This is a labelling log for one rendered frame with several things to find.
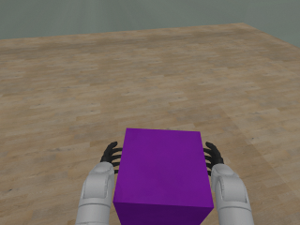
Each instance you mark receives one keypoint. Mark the left robot forearm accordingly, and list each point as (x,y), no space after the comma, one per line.
(96,196)

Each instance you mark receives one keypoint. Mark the right robot forearm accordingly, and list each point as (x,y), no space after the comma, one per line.
(233,206)

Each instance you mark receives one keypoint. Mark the carton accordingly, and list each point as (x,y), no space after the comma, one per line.
(162,178)

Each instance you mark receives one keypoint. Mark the right robot hand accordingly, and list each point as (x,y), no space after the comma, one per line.
(215,156)

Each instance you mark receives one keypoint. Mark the left robot hand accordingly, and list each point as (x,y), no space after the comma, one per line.
(108,155)

